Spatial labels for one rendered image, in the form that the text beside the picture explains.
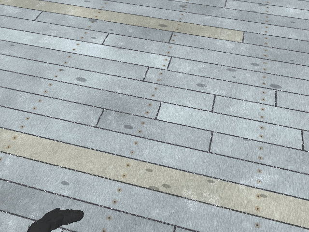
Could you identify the left robot hand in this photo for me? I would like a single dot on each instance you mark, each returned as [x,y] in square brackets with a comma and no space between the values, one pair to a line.
[54,219]

